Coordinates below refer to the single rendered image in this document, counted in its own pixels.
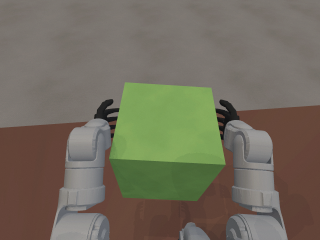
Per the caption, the right robot upper arm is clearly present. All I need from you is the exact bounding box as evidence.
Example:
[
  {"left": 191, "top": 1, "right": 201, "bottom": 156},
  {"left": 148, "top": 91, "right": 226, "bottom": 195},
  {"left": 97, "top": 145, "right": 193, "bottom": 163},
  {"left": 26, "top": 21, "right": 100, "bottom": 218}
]
[{"left": 226, "top": 213, "right": 287, "bottom": 240}]

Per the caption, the carton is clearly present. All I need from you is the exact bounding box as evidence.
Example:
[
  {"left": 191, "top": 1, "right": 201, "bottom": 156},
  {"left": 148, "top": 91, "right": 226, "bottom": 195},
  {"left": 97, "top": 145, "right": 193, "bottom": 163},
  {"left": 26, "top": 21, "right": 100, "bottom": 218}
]
[{"left": 109, "top": 82, "right": 226, "bottom": 201}]

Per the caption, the robot left forearm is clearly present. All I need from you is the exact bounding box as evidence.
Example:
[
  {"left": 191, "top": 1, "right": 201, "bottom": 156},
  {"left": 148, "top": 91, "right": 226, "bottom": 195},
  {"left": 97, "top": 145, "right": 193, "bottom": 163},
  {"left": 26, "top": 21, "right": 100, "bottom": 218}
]
[{"left": 50, "top": 118, "right": 112, "bottom": 240}]

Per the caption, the left robot hand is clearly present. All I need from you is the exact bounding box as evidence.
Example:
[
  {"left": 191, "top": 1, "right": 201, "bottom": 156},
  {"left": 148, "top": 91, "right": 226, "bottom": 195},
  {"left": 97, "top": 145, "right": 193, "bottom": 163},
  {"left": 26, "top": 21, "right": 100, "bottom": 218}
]
[{"left": 94, "top": 99, "right": 120, "bottom": 138}]

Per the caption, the right robot hand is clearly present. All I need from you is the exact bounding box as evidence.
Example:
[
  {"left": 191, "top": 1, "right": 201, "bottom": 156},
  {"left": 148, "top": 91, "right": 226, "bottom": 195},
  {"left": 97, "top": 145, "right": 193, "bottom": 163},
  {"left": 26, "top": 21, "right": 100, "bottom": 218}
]
[{"left": 215, "top": 99, "right": 240, "bottom": 140}]

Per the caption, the robot right thigh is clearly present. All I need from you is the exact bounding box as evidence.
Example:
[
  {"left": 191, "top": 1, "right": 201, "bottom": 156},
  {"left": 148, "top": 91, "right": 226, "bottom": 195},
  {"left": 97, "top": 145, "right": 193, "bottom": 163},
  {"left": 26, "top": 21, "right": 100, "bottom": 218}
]
[{"left": 179, "top": 226, "right": 210, "bottom": 240}]

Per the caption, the robot right shin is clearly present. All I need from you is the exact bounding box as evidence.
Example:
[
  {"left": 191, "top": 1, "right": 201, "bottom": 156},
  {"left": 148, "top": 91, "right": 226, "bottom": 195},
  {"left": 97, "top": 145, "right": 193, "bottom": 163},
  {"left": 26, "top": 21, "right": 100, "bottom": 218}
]
[{"left": 184, "top": 222, "right": 196, "bottom": 228}]

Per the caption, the robot right forearm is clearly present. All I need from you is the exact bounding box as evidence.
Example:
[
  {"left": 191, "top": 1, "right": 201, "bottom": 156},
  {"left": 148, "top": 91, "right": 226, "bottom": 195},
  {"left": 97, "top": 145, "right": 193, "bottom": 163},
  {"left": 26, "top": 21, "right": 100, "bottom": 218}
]
[{"left": 223, "top": 120, "right": 288, "bottom": 240}]

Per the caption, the left robot upper arm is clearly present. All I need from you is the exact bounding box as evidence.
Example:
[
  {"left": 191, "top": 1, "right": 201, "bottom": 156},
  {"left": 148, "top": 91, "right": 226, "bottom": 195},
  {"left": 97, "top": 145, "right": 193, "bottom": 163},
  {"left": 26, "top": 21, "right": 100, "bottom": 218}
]
[{"left": 51, "top": 213, "right": 110, "bottom": 240}]

